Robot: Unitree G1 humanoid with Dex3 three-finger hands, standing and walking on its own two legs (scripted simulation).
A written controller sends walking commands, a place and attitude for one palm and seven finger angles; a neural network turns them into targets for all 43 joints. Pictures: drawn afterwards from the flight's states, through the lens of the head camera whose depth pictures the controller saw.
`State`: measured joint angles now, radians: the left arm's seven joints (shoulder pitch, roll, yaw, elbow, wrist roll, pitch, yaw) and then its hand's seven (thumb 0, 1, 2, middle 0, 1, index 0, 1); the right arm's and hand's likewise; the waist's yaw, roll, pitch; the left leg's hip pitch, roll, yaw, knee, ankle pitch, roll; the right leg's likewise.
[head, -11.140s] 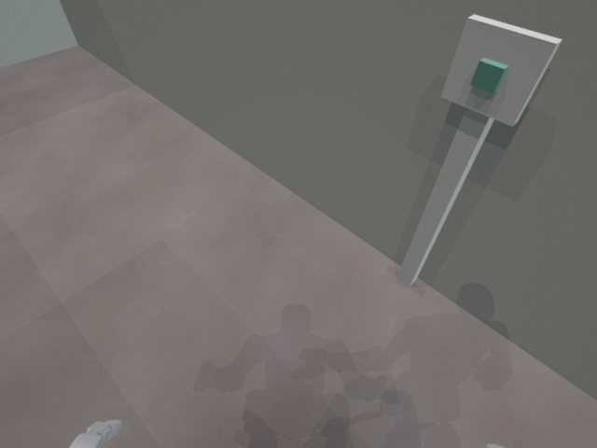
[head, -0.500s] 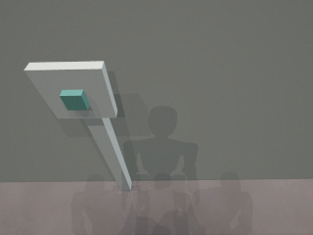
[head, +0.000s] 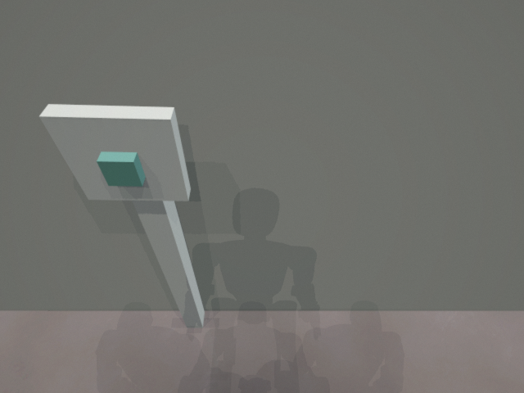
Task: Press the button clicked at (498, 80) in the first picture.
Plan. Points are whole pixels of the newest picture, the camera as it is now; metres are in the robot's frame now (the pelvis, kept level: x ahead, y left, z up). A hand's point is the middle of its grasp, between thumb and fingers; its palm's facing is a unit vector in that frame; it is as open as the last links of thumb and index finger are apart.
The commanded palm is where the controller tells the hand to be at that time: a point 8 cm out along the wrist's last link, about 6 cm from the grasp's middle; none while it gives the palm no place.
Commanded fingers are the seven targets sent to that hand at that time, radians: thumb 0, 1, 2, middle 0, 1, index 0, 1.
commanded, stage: look again from close up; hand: left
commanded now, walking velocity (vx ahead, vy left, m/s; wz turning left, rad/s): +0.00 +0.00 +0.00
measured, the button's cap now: (123, 168) +0.41 +0.25 +0.11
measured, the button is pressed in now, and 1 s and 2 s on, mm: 0 0 0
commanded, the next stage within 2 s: shuffle to correct the standing spot in 0.40 s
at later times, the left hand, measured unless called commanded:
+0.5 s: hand out of the picture -0.02 +0.17 -0.17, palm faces +0.01 -0.98 -0.18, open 7.4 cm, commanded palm none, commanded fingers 0.00 0.90 0.90 -0.20 -0.30 -0.20 -0.30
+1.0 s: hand out of the picture -0.03 +0.22 -0.19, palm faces +0.07 -0.98 -0.18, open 7.4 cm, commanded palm none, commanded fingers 0.00 0.90 0.90 -0.20 -0.30 -0.20 -0.30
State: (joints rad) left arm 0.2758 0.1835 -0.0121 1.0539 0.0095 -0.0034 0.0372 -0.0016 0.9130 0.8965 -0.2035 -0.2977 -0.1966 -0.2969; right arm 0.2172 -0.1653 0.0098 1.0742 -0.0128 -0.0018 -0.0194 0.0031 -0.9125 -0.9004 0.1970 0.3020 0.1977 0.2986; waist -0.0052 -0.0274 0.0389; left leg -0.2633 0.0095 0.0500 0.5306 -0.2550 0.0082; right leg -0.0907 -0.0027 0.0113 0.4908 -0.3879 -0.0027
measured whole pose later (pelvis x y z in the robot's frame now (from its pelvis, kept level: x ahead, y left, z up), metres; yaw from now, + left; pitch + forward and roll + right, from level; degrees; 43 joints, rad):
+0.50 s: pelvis -0.01 +0.00 +0.00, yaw +0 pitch -1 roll +0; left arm 0.31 0.17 -0.01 1.10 0.01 -0.01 0.03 0.00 0.91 0.90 -0.20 -0.30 -0.20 -0.30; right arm 0.22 -0.16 0.01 1.11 -0.01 0.00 -0.02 0.00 -0.91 -0.90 0.20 0.30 0.20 0.30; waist 0.01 -0.03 0.04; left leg -0.25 0.01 0.05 0.48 -0.22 0.01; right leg -0.09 0.00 0.01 0.46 -0.36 0.00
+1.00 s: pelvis -0.04 +0.04 +0.00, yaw +2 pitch +0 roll -1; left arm 0.28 0.21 0.03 1.03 0.03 0.04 0.03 0.00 0.91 0.90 -0.20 -0.30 -0.20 -0.30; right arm 0.22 -0.14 -0.02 1.01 -0.03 0.01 -0.01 0.00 -0.91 -0.90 0.20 0.30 0.20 0.30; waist 0.00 -0.06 0.03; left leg -0.32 -0.02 0.08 0.55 -0.23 0.07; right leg -0.31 -0.03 -0.01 0.88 -0.51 -0.02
